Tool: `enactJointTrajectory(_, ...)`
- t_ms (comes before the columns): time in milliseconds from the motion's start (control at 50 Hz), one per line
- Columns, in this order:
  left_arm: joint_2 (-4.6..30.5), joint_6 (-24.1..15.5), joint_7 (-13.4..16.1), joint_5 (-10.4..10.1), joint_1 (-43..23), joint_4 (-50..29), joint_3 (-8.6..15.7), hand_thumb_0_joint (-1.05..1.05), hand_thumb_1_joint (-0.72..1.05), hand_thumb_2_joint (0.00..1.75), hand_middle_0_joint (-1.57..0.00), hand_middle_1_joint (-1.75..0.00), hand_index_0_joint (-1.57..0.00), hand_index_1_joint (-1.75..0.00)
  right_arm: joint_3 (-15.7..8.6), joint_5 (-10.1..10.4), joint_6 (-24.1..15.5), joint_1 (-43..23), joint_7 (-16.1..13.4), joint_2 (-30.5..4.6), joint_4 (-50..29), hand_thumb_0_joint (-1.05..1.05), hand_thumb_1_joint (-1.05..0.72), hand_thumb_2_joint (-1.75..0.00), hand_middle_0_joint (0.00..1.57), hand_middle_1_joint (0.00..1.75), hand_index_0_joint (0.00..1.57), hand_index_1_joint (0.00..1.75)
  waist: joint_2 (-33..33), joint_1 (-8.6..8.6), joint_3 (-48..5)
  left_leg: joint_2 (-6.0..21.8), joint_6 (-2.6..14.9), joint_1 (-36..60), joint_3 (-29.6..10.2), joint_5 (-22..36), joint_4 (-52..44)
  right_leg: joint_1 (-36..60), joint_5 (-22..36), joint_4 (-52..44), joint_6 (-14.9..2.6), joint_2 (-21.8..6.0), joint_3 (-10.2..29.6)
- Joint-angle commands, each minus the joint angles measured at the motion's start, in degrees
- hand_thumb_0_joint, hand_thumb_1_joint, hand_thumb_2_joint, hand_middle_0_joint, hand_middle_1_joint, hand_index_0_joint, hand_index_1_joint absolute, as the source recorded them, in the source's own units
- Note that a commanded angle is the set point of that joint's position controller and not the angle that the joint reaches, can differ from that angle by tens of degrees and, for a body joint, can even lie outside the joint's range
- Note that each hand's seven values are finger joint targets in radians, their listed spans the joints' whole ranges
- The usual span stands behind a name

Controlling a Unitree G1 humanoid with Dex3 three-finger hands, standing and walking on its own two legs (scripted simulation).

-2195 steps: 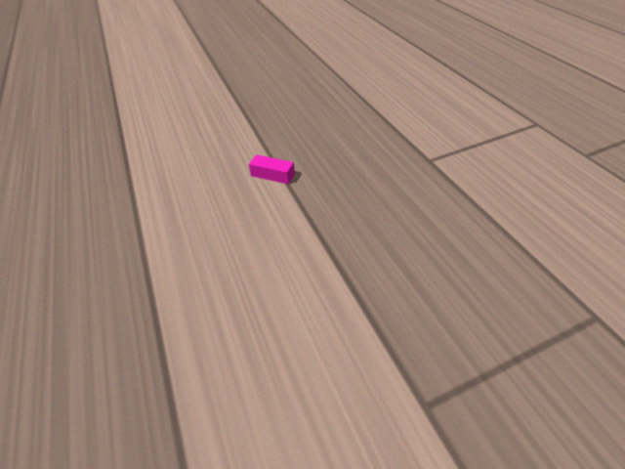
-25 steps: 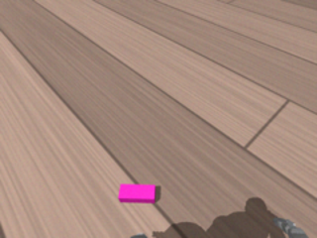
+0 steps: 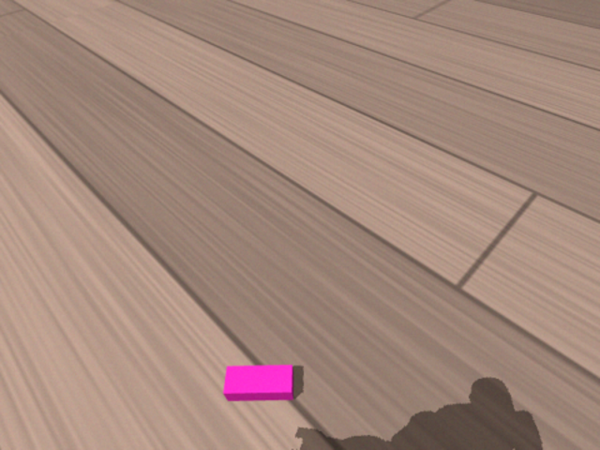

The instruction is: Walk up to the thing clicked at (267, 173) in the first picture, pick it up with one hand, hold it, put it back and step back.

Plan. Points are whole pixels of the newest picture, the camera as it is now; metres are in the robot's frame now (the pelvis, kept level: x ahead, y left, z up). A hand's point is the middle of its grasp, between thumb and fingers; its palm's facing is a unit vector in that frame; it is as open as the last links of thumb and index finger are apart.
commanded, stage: walk up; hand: left
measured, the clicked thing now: (260, 382) +0.47 +0.20 -0.73
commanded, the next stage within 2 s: none
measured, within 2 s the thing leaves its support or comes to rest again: neither
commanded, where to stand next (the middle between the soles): +0.08 -0.03 m, yaw -1 degrees
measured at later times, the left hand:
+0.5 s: hand out of the picture +0.07 +0.26 -0.15, palm faces -0.03 -0.93 -0.38, open 7.4 cm
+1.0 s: hand out of the picture -0.02 +0.26 -0.15, palm faces -0.01 -0.87 -0.49, open 7.4 cm
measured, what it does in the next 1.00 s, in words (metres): lifts its left foot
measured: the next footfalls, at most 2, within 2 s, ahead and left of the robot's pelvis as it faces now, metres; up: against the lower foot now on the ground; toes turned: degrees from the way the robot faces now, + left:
left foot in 1.20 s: -0.06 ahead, +0.15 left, +0.00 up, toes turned +4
right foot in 1.50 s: +0.10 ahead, -0.11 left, +0.00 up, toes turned +3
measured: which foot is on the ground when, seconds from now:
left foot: down 0.00-0.88, up 0.90-1.00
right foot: down 0.00-1.00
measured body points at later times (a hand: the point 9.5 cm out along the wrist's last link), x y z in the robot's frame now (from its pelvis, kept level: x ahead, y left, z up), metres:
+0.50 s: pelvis +0.01 -0.01 +0.01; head +0.02 -0.01 +0.45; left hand +0.07 +0.31 -0.12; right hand +0.10 -0.31 -0.13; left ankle +0.08 +0.12 -0.74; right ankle -0.02 -0.15 -0.74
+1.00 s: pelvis -0.06 -0.02 -0.02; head +0.00 -0.06 +0.42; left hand -0.01 +0.31 -0.12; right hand +0.09 -0.34 -0.16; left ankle +0.00 +0.13 -0.68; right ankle -0.05 -0.14 -0.74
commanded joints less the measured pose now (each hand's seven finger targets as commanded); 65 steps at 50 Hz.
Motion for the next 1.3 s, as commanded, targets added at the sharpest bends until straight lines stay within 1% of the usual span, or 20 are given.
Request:
enactJointTrajectory(0,12.51,-1.12,0.85,-0.12,0.00,-2.21,3.03,0.00,0.90,0.90,-0.20,-0.30,-0.20,-0.30,-2.58,0.25,-1.80,-4.13,-0.99,-12.90,-3.79,0.00,-0.90,-0.90,0.20,0.30,0.20,0.30,1.39,1.35,-7.47,5.08,2.86,6.80,-7.37,0.70,-5.72,-2.10,6.62,-5.78,-4.65,-4.07,3.07)
enactJointTrajectory(280,11.77,-1.00,0.55,0.43,-2.88,-0.12,2.80,0.00,0.90,0.90,-0.20,-0.30,-0.20,-0.30,-2.72,0.16,-1.25,-5.68,-1.05,-12.31,-2.54,0.00,-0.90,-0.90,0.20,0.30,0.20,0.30,0.94,0.31,-3.61,4.45,1.84,6.86,-7.54,-8.77,-8.57,-6.19,0.62,-9.88,-4.49,-4.64,3.64)
enactJointTrajectory(400,12.00,-1.33,0.62,0.64,-3.69,0.12,2.97,0.00,0.90,0.90,-0.20,-0.30,-0.20,-0.30,-2.79,0.15,-1.11,-5.06,-0.93,-12.06,-2.02,0.00,-0.90,-0.90,0.20,0.30,0.20,0.30,-1.54,-0.25,-4.11,3.80,1.34,9.32,-6.66,-4.67,-7.24,-6.98,1.51,-11.65,-4.26,-5.25,4.26)
enactJointTrajectory(580,11.59,-0.84,0.99,0.32,-1.77,0.32,3.04,0.00,0.90,0.90,-0.20,-0.30,-0.20,-0.30,-2.92,0.23,-1.24,-5.86,-1.42,-12.01,-1.97,0.00,-0.90,-0.90,0.20,0.30,0.20,0.30,-0.59,0.66,-7.36,4.61,2.21,12.17,-5.62,8.07,-5.70,-2.96,10.97,-9.70,-3.49,-5.05,2.00)
enactJointTrajectory(620,14.09,0.41,2.10,-1.22,-1.36,-1.58,4.56,0.00,0.90,0.90,-0.20,-0.30,-0.20,-0.30,-4.45,0.60,0.44,-5.19,-1.52,-14.68,-3.04,0.00,-0.90,-0.90,0.20,0.30,0.20,0.30,1.34,0.76,-2.71,4.82,2.71,8.75,-5.06,28.41,-0.55,-5.65,25.42,-0.71,-3.77,-5.00,0.60)
enactJointTrajectory(680,12.13,1.03,2.53,-1.55,1.29,-2.84,4.51,0.00,0.90,0.90,-0.20,-0.30,-0.20,-0.30,-5.63,0.77,0.96,-4.36,-1.45,-15.51,-5.16,0.00,-0.90,-0.90,0.20,0.30,0.20,0.30,2.95,0.15,-10.28,7.25,7.70,11.87,-6.06,36.67,-0.12,-4.01,21.71,8.76,-3.20,-0.74,-2.12)
enactJointTrajectory(780,11.13,3.17,2.47,-0.94,9.06,-3.82,5.78,0.00,0.90,0.90,-0.20,-0.30,-0.20,-0.30,-6.87,-0.66,3.14,-10.08,-1.23,-16.31,-12.11,0.00,-0.90,-0.90,0.20,0.30,0.20,0.30,12.17,2.73,-12.84,12.42,13.08,-2.35,-12.63,12.93,-2.46,-1.30,-15.05,24.31,-5.74,1.64,-1.03)
enactJointTrajectory(820,11.93,3.17,2.48,-0.55,15.60,-2.75,6.84,0.00,0.90,0.90,-0.20,-0.30,-0.20,-0.30,-7.11,-1.42,4.15,-14.92,-1.17,-15.62,-15.52,0.00,-0.90,-0.90,0.20,0.30,0.20,0.30,10.29,6.63,-9.72,9.94,10.82,-10.01,-10.85,5.95,3.82,-0.42,-9.96,16.92,-7.49,-1.34,0.81)
enactJointTrajectory(840,13.81,2.85,2.62,0.13,15.15,-3.68,7.45,0.00,0.90,0.90,-0.20,-0.30,-0.20,-0.30,-6.44,-1.13,4.42,-15.70,-1.18,-12.79,-16.26,0.00,-0.90,-0.90,0.20,0.30,0.20,0.30,1.50,7.83,-6.11,2.86,6.24,-11.56,-7.78,0.01,13.01,-5.38,-4.93,2.50,-9.03,-7.91,9.35)
enactJointTrajectory(860,19.38,1.98,2.77,1.47,10.90,-6.19,8.69,0.00,0.90,0.90,-0.20,-0.30,-0.20,-0.30,-5.60,-0.39,4.51,-15.05,-1.25,-9.21,-17.02,0.00,-0.90,-0.90,0.20,0.30,0.20,0.30,-12.94,6.82,-1.61,-8.76,1.74,-16.68,-7.12,-20.31,26.86,-9.71,6.92,-8.95,-11.74,-19.18,26.98)
enactJointTrajectory(900,20.96,1.17,3.32,2.56,1.44,-10.59,8.93,0.00,0.90,0.90,-0.20,-0.30,-0.20,-0.30,-6.18,-1.02,4.72,-6.32,-1.62,-11.07,-16.00,0.00,-0.90,-0.90,0.20,0.30,0.20,0.30,-7.75,1.61,-0.98,-6.79,0.87,-14.84,-14.38,-26.23,41.45,-17.05,15.83,-7.44,-18.83,-23.45,26.09)
enactJointTrajectory(980,17.52,0.10,3.53,2.70,-3.29,-12.67,8.93,0.00,0.90,0.90,-0.20,-0.30,-0.20,-0.30,-7.72,-0.28,4.11,1.32,-0.50,-14.63,-14.30,0.00,-0.90,-0.90,0.20,0.30,0.20,0.30,-9.31,-1.28,-4.32,-7.00,-1.14,-13.86,-13.97,-16.31,47.89,-11.16,8.90,-2.47,-14.12,-13.99,12.37)
enactJointTrajectory(1080,14.64,-1.02,2.14,3.10,8.60,-12.14,9.01,0.00,0.90,0.90,-0.20,-0.30,-0.20,-0.30,-5.78,-1.13,1.03,-4.82,0.08,-13.19,-16.10,0.00,-0.90,-0.90,0.20,0.30,0.20,0.30,-12.86,7.00,-7.72,-3.97,-1.37,-18.38,-6.28,-21.19,21.39,10.47,-12.96,-2.81,-13.71,-12.12,12.14)
enactJointTrajectory(1140,17.52,-0.43,0.49,2.49,9.99,-12.84,9.76,0.00,0.90,0.90,-0.20,-0.30,-0.20,-0.30,-5.68,-1.44,-1.21,-2.03,0.12,-12.62,-15.78,0.00,-0.90,-0.90,0.20,0.30,0.20,0.30,-15.85,5.24,-3.68,-3.22,0.84,-6.80,-2.15,-25.11,1.99,4.19,-0.56,1.70,-13.98,-12.99,10.31)
enactJointTrajectory(1180,14.21,0.55,-0.24,1.96,9.44,-13.52,8.19,0.00,0.90,0.90,-0.20,-0.30,-0.20,-0.30,-6.72,-1.92,-2.71,8.99,-0.79,-12.93,-11.23,0.00,-0.90,-0.90,0.20,0.30,0.20,0.30,-4.77,-1.05,-6.90,-5.21,1.41,14.44,-0.07,-11.15,-8.77,-8.02,6.51,18.65,-9.67,-8.00,1.43)
enactJointTrajectory(1200,8.73,0.71,-0.30,1.43,10.20,-15.02,6.56,0.00,0.90,0.90,-0.20,-0.30,-0.20,-0.30,-8.18,-2.06,-3.21,11.47,-1.23,-17.28,-11.14,0.00,-0.90,-0.90,0.20,0.30,0.20,0.30,9.69,-1.76,-6.27,4.31,4.74,23.17,-17.30,-16.97,-10.38,-24.43,-8.06,32.06,-5.74,-2.48,-3.19)
enactJointTrajectory(1220,8.46,0.56,0.01,1.23,5.41,-16.63,6.68,0.00,0.90,0.90,-0.20,-0.30,-0.20,-0.30,-8.59,-2.34,-3.51,12.63,-1.55,-23.34,-12.22,0.00,-0.90,-0.90,0.20,0.30,0.20,0.30,13.55,-3.61,-3.30,17.37,11.18,21.57,-39.63,-25.28,-14.81,-38.42,-18.75,36.14,-3.75,4.04,-2.83)
enactJointTrajectory(1240,14.31,0.07,0.48,1.99,-1.24,-17.06,7.71,0.00,0.90,0.90,-0.20,-0.30,-0.20,-0.30,-9.11,-0.65,-3.37,11.72,-1.49,-25.13,-12.11,0.00,-0.90,-0.90,0.20,0.30,0.20,0.30,9.56,-4.96,2.57,22.73,17.75,9.64,-44.73,-33.11,-17.53,-34.50,-17.16,35.52,-4.52,-1.52,6.76)
enactJointTrajectory(1260,16.12,-0.44,0.23,1.38,-0.24,-16.49,7.69,0.00,0.90,0.90,-0.20,-0.30,-0.20,-0.30,-8.51,-0.77,-3.22,7.60,-1.55,-22.70,-13.17,0.00,-0.90,-0.90,0.20,0.30,0.20,0.30,6.55,-2.54,6.30,20.63,18.13,5.82,-38.08,-27.82,-15.64,-32.31,-14.65,35.63,-4.66,-2.48,6.81)
enactJointTrajectory(1280,14.92,-0.92,-0.07,0.48,4.04,-14.14,7.52,0.00,0.90,0.90,-0.20,-0.30,-0.20,-0.30,-7.06,-1.04,-3.21,4.56,-1.54,-18.81,-14.13,0.00,-0.90,-0.90,0.20,0.30,0.20,0.30,6.18,-0.40,7.09,13.41,14.82,5.01,-24.80,-19.83,-12.54,-28.88,-11.33,32.96,-4.58,-2.01,6.91)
